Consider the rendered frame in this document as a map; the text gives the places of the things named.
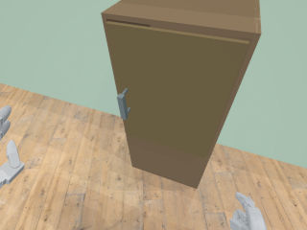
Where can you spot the robot right hand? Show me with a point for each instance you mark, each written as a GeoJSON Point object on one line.
{"type": "Point", "coordinates": [252, 219]}

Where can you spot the cupboard door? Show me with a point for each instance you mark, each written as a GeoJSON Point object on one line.
{"type": "Point", "coordinates": [178, 83]}

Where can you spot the robot left hand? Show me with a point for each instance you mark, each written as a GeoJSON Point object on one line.
{"type": "Point", "coordinates": [9, 170]}

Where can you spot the handle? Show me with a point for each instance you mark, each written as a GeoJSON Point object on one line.
{"type": "Point", "coordinates": [121, 99]}

